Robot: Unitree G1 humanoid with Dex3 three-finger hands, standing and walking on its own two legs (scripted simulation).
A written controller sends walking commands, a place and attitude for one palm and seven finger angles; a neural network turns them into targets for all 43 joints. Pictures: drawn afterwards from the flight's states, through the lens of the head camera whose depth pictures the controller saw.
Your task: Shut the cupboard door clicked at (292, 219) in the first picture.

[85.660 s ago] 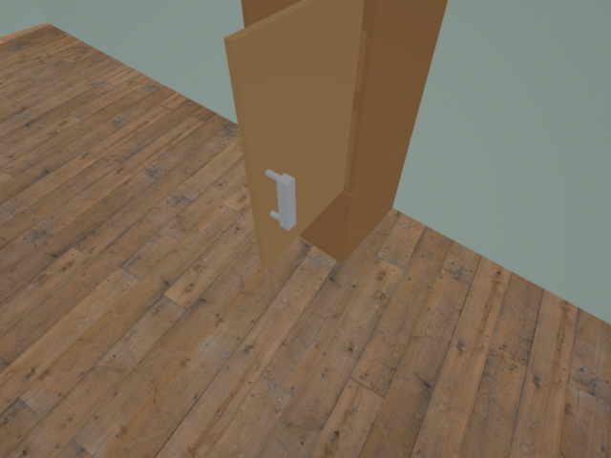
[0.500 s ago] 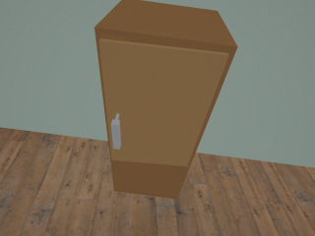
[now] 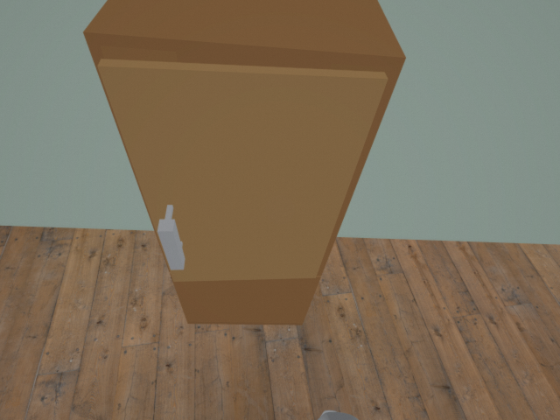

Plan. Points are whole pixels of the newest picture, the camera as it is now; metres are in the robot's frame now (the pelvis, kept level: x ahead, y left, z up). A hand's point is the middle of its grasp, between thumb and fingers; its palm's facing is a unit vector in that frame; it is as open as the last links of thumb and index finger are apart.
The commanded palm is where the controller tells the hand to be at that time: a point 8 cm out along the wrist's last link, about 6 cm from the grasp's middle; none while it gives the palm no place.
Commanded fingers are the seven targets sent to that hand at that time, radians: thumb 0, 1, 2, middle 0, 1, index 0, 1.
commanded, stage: come to a stop and stand still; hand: left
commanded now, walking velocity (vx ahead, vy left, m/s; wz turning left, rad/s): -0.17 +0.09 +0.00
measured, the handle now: (173, 237) +0.47 +0.19 -0.11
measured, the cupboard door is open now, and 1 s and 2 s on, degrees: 3 3 3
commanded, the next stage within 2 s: look again from close up in 1.46 s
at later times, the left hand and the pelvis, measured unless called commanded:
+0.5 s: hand out of the picture +0.04 +0.20 -0.20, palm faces +0.12 -0.96 -0.23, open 7.3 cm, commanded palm none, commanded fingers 0.00 0.90 0.90 -0.20 -0.30 -0.20 -0.30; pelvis -0.01 +0.00 -0.03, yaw +4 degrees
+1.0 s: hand out of the picture +0.02 +0.17 -0.19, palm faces +0.02 -0.98 -0.20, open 7.3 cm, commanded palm none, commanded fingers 0.00 0.90 0.90 -0.20 -0.30 -0.20 -0.30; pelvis -0.02 -0.02 -0.01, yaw +1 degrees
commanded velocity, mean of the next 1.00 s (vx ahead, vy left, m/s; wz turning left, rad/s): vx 0.00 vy -0.01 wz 0.00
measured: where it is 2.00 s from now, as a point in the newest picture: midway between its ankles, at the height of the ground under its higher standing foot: outside the picture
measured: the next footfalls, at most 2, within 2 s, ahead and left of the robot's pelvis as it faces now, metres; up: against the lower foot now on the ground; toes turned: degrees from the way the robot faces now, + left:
right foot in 0.10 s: +0.10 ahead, -0.16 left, +0.00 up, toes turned -5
left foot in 0.50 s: +0.02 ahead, +0.10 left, +0.00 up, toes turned +6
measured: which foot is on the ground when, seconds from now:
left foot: down 0.00-0.16, up 0.18-0.48, down 0.50-1.00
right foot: up 0.00-0.08, down 0.10-0.50, up 0.52-0.98, down 1.00-1.00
